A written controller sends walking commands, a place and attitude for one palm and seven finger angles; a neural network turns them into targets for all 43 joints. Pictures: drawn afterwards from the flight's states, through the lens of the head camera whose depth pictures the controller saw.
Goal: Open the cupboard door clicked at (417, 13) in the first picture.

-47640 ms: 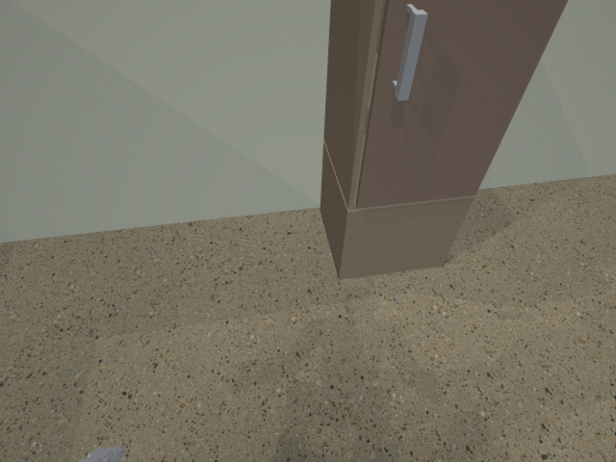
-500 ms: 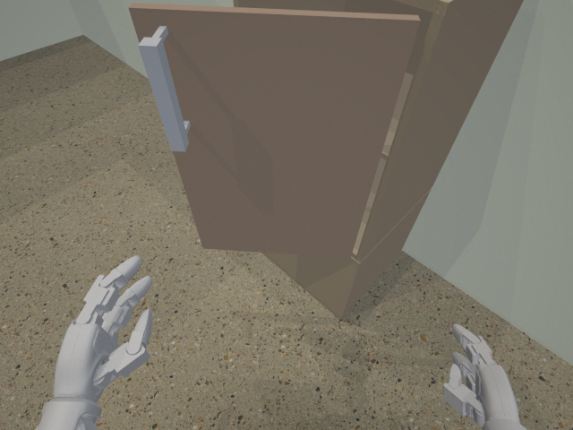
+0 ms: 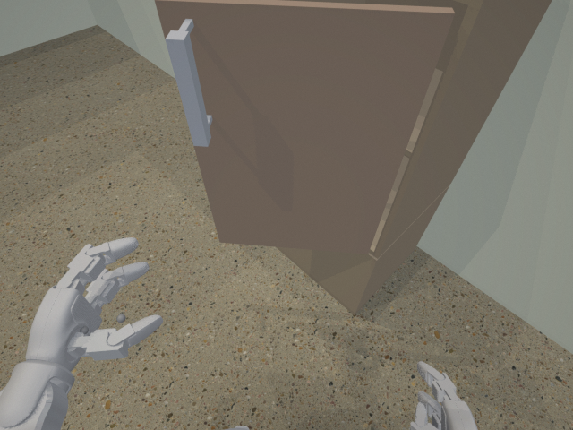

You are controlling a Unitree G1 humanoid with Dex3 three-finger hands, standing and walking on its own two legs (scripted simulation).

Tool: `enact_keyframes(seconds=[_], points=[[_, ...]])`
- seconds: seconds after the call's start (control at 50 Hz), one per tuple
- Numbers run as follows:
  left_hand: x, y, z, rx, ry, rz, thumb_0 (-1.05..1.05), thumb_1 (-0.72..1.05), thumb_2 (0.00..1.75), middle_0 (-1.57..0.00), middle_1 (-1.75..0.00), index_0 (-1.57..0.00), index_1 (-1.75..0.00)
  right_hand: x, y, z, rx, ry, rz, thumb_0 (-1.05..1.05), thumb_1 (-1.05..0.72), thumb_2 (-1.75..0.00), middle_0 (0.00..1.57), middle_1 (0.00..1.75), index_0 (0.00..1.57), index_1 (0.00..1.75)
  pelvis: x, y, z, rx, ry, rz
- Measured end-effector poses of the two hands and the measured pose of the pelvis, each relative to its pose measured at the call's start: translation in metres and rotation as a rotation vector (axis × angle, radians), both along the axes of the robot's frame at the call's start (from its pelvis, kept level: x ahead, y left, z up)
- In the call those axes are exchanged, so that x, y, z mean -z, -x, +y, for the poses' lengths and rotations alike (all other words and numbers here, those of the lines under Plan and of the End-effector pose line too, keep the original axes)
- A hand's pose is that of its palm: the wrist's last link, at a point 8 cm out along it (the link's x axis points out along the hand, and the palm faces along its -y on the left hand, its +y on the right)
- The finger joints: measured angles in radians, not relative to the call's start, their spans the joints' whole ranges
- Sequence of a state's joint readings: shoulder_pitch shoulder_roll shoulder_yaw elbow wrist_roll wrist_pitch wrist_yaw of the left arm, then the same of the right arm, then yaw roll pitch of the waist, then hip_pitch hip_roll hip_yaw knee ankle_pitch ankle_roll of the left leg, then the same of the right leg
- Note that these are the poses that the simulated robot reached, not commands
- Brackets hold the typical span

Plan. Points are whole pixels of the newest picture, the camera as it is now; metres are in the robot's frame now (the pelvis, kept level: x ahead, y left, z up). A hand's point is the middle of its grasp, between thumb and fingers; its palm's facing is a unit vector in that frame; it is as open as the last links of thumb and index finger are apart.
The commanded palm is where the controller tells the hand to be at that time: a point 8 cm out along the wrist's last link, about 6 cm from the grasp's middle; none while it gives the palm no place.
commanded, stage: raise the hand with hooked fingers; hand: left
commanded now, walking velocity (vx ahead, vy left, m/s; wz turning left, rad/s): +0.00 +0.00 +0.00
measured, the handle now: (195, 87) +0.56 +0.18 +0.17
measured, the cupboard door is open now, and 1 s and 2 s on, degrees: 40 40 40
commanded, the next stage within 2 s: move the hooked fingers beside the handle in 1.30 s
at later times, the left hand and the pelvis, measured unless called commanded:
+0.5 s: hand (62, 258) +0.27 +0.26 +0.15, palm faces +0.04 -1.00 -0.06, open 13.6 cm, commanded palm +0.24 +0.31 +0.16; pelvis +0.01 +0.01 +0.03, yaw +0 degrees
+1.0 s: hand (50, 201) +0.31 +0.27 +0.20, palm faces +0.03 -1.00 -0.06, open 14.0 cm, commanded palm +0.27 +0.31 +0.20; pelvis +0.01 -0.01 +0.03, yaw +0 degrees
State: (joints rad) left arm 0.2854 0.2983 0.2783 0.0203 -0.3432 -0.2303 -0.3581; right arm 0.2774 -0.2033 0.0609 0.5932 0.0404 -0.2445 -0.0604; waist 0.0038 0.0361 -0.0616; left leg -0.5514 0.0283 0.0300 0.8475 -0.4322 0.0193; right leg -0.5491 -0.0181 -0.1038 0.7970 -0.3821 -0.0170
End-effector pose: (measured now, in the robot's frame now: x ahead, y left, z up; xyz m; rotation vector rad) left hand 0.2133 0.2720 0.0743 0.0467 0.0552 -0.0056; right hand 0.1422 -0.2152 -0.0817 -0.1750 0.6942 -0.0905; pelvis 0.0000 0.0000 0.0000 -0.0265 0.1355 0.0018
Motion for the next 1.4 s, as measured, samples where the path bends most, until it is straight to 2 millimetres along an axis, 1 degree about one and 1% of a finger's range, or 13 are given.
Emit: enact_keyframes(seconds=[0.04, 0.1, 0.22, 0.3, 0.42, 0.52, 0.62, 0.72, 0.86, 0.94, 1.08, 1.2, 1.4], points=[[-0.007, -0.002, 0.004, -0.007, -0.008, -0.017, 0.01, 0.12, 0.57, -0.25, -0.8, -0.25, -0.8, -0.002, 0.005, -0.005, 0.008, 0.018, 0.005, 0.02, -0.9, -0.9, 0.21, 0.3, 0.21, 0.31, -0.002, -0.001, 0.003, 0.003, -0.001, -0.005], [-0.014, -0.003, 0.009, -0.01, -0.008, -0.038, 0.01, 0.05, 0.54, -0.26, -0.85, -0.26, -0.85, -0.008, 0.008, -0.015, 0.018, 0.052, 0.0, 0.02, -0.9, -0.9, 0.21, 0.3, 0.2, 0.31, -0.005, -0.002, 0.006, 0.004, -0.001, -0.016], [-0.025, -0.009, 0.022, -0.018, -0.006, -0.053, 0.01, -0.09, 0.48, -0.27, -0.94, -0.27, -0.94, -0.027, -0.005, -0.027, 0.024, 0.109, -0.053, 0.02, -0.9, -0.9, 0.21, 0.3, 0.2, 0.3, -0.011, -0.003, 0.009, 0.001, 0.001, -0.046], [-0.039, -0.015, 0.031, -0.03, -0.004, -0.082, 0.0, -0.19, 0.44, -0.28, -1.0, -0.28, -1.0, -0.041, -0.02, -0.024, 0.013, 0.116, -0.111, 0.02, -0.9, -0.9, 0.2, 0.3, 0.2, 0.3, -0.015, -0.004, 0.01, -0.002, 0.002, -0.072], [-0.061, -0.026, 0.04, -0.036, -0.01, -0.096, 0.0, -0.33, 0.38, -0.28, -1.09, -0.29, -1.09, -0.053, -0.04, -0.009, -0.02, 0.085, -0.173, 0.01, -0.9, -0.9, 0.2, 0.3, 0.2, 0.3, -0.021, -0.005, 0.01, -0.006, 0.0, -0.105], [-0.079, -0.032, 0.048, -0.045, -0.014, -0.099, 0.0, -0.43, 0.34, -0.29, -1.15, -0.29, -1.15, -0.055, -0.047, 0.004, -0.047, 0.049, -0.183, 0.01, -0.9, -0.9, 0.2, 0.3, 0.2, 0.3, -0.026, -0.006, 0.008, -0.008, -0.003, -0.125], [-0.095, -0.039, 0.055, -0.06, -0.017, -0.106, -0.01, -0.47, 0.31, -0.3, -1.18, -0.3, -1.18, -0.052, -0.045, 0.008, -0.059, 0.03, -0.157, 0.01, -0.9, -0.9, 0.21, 0.3, 0.2, 0.31, -0.029, -0.007, 0.005, -0.011, -0.007, -0.136], [-0.109, -0.048, 0.06, -0.062, -0.022, -0.106, -0.01, -0.5, 0.31, -0.3, -1.19, -0.3, -1.2, -0.047, -0.039, 0.001, -0.05, 0.032, -0.119, 0.01, -0.9, -0.9, 0.21, 0.3, 0.2, 0.31, -0.032, -0.007, 0.002, -0.012, -0.009, -0.143], [-0.131, -0.064, 0.062, -0.057, -0.031, -0.129, -0.01, -0.5, 0.3, -0.3, -1.2, -0.3, -1.2, -0.045, -0.031, -0.017, -0.017, 0.046, -0.09, 0.01, -0.9, -0.9, 0.21, 0.3, 0.2, 0.31, -0.035, -0.009, -0.004, -0.009, -0.015, -0.146], [-0.132, -0.069, 0.057, -0.038, -0.018, -0.111, -0.01, -0.5, 0.3, -0.3, -1.2, -0.3, -1.2, -0.045, -0.028, -0.027, 0.002, 0.046, -0.089, 0.01, -0.9, -0.9, 0.21, 0.3, 0.2, 0.31, -0.035, -0.01, -0.006, -0.001, -0.019, -0.141], [-0.119, -0.068, 0.045, -0.039, 0.002, -0.089, -0.01, -0.5, 0.3, -0.3, -1.2, -0.3, -1.2, -0.048, -0.027, -0.039, 0.021, 0.057, -0.097, 0.01, -0.9, -0.9, 0.2, 0.3, 0.2, 0.3, -0.035, -0.009, -0.011, 0.008, -0.021, -0.143], [-0.123, -0.063, 0.041, -0.06, -0.007, -0.119, -0.01, -0.5, 0.3, -0.3, -1.2, -0.3, -1.2, -0.05, -0.03, -0.038, 0.02, 0.054, -0.112, 0.01, -0.9, -0.9, 0.2, 0.3, 0.2, 0.3, -0.035, -0.008, -0.015, 0.007, -0.022, -0.153], [-0.124, -0.06, 0.042, -0.055, -0.007, -0.103, -0.01, -0.51, 0.3, -0.3, -1.2, -0.3, -1.2, -0.048, -0.032, -0.032, 0.008, 0.03, -0.125, 0.01, -0.9, -0.9, 0.21, 0.3, 0.2, 0.3, -0.035, -0.005, -0.016, 0.005, -0.023, -0.155]])
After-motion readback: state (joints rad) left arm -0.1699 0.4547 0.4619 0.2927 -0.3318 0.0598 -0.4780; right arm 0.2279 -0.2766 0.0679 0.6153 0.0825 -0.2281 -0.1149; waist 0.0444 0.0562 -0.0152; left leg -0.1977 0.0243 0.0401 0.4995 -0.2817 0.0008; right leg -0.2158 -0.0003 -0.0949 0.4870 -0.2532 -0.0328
